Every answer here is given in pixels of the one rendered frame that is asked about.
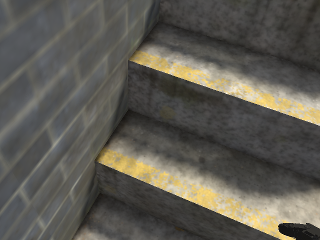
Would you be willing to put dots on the right robot hand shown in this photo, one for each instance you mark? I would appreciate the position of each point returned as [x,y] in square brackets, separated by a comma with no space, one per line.
[300,231]

